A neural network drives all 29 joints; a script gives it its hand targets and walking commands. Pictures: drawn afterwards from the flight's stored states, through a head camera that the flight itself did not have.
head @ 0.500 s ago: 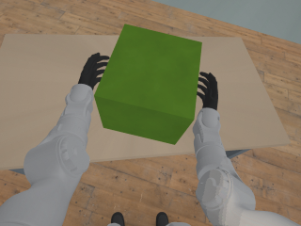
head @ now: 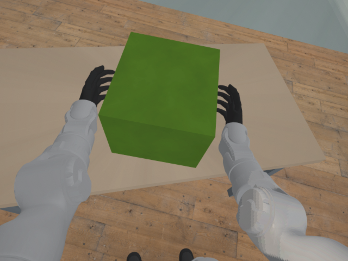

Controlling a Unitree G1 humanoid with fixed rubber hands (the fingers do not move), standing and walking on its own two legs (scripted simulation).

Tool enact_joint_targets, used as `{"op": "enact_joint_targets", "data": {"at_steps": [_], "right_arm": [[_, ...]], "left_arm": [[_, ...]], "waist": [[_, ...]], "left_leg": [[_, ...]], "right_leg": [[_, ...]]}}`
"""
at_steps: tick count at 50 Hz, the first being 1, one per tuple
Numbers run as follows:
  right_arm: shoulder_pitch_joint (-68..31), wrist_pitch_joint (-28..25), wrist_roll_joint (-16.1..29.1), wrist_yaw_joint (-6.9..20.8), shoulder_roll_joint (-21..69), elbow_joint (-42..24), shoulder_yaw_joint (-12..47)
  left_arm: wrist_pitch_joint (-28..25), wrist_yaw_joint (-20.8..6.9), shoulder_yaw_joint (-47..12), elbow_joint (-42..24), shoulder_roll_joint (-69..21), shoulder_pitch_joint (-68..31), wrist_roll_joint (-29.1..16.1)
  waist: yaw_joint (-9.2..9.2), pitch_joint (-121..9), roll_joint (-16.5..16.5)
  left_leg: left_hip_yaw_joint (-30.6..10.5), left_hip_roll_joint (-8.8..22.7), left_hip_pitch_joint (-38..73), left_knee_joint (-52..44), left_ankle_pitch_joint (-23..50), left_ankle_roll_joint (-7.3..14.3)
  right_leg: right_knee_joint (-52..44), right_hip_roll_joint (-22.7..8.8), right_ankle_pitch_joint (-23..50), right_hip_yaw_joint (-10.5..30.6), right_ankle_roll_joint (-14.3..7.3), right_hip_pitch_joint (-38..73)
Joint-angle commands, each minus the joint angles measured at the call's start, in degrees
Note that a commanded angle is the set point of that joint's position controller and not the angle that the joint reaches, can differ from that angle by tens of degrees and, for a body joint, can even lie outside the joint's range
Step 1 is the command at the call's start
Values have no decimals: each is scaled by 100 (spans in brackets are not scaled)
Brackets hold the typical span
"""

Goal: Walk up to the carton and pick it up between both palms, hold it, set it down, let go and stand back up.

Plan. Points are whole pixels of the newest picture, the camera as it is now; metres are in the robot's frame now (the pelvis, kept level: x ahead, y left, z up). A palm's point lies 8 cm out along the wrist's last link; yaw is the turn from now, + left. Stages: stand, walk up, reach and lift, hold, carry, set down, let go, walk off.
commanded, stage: set down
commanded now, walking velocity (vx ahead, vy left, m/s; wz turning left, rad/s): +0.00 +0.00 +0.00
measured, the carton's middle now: (164, 102) +0.50 -0.03 -0.01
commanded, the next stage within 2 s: none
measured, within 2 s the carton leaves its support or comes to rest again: neither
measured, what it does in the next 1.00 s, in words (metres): stands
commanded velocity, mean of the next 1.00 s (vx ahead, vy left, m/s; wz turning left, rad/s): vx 0.00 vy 0.00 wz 0.00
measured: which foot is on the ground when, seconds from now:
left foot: down 0.00-1.00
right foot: down 0.00-1.00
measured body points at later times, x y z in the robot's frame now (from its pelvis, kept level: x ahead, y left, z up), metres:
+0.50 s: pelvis -0.02 +0.02 -0.03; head +0.10 +0.06 +0.40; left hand +0.50 +0.21 +0.04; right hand +0.42 -0.21 +0.04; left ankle +0.01 +0.10 -0.73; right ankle -0.01 -0.14 -0.74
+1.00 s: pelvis -0.03 +0.00 -0.01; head +0.05 +0.04 +0.43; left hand +0.50 +0.21 +0.14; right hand +0.43 -0.23 +0.14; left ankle +0.01 +0.10 -0.74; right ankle -0.01 -0.14 -0.74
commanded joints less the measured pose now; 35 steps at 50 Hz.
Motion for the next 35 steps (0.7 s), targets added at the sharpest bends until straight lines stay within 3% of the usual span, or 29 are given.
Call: {"op": "enact_joint_targets", "data": {"at_steps": [1, 5, 11, 15, 20, 27, 35], "right_arm": [[-2082, -46, 1360, -166, -351, 494, 1641], [-2487, -104, 2097, -315, -956, 580, 2071], [-2568, -138, 2749, -326, -1595, 977, 2411], [-2613, -132, 3112, -207, -1889, 1192, 2643], [-2937, -164, 3420, -34, -2264, 949, 2790], [-3282, 114, 3734, 131, -2619, 687, 2958], [-3445, 703, 3869, 131, -2748, 654, 3104]], "left_arm": [[-319, 228, -1470, 112, 634, -2714, -1585], [-525, 119, -2174, 829, 956, -2955, -2349], [-535, 83, -2624, 1382, 1079, -2885, -2606], [-582, 92, -2896, 1318, 1093, -2967, -2812], [-737, 91, -3439, 759, 1118, -3374, -3337], [-548, -10, -3967, 355, 1175, -3638, -3775], [-48, -94, -4028, 604, 1461, -3716, -3793]], "waist": [[-80, -3770, 1101], [-177, -4194, 1079], [-188, -3892, 1195], [-175, -3871, 1338], [-291, -4517, 1616], [-371, -4914, 1770], [-361, -4217, 1474]], "left_leg": [[-136, -100, 1640, 661, 1462, -262], [-180, -204, 1320, 1155, 1792, -337], [-290, -223, 1618, 1537, 2253, -472], [-376, -161, 1950, 1613, 2565, -565], [-469, -88, 2397, 1802, 3022, -739], [-510, -91, 2575, 1838, 2792, -717], [-467, -191, 2275, 1339, 1686, -437]], "right_leg": [[447, 184, 1866, -125, -84, 159], [872, 183, 2390, -137, -9, 182], [1032, 301, 2190, -297, -16, -565], [1023, 356, 1782, -406, -59, -1084], [1054, 395, 1500, -528, -124, -1660], [1041, 371, 1260, -566, -204, -1851], [769, 267, 894, -485, -174, -1347]]}}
